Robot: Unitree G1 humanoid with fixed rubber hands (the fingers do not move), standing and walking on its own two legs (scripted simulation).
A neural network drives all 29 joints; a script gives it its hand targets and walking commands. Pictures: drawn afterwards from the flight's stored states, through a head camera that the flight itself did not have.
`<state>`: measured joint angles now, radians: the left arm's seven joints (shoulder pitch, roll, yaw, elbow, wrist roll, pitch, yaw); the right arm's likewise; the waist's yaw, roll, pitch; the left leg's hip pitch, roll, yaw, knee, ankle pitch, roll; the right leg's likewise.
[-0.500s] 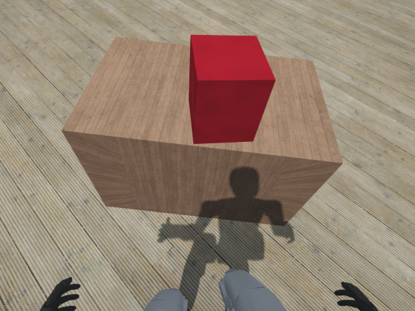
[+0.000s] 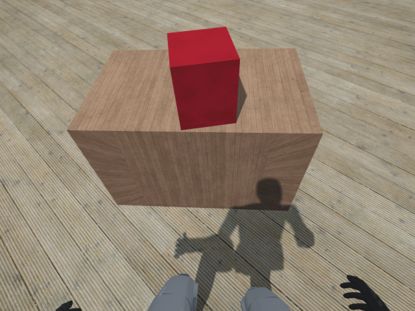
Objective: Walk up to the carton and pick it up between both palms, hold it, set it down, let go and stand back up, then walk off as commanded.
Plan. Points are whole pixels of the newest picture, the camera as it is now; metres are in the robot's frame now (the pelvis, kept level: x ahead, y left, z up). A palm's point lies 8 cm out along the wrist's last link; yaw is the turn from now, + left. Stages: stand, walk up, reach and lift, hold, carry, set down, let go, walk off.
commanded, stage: walk off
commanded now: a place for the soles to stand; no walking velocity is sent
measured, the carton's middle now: (202, 79) +0.81 +0.02 -0.03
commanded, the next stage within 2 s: stand in 1.68 s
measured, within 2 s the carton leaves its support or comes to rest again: neither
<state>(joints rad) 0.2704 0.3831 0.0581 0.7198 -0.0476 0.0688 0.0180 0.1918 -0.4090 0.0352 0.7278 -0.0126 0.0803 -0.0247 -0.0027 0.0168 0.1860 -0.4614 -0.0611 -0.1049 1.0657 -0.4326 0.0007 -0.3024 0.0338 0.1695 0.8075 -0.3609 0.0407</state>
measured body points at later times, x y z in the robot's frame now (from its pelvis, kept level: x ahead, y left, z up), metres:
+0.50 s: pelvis -0.11 +0.03 +0.00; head -0.08 +0.06 +0.45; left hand -0.01 +0.34 -0.12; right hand +0.00 -0.28 -0.08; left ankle -0.04 +0.15 -0.70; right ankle -0.11 -0.14 -0.63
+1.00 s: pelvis -0.23 +0.02 +0.00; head -0.20 +0.03 +0.45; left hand -0.11 +0.34 -0.10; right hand -0.11 -0.28 -0.09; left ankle -0.20 +0.14 -0.70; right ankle -0.13 -0.15 -0.68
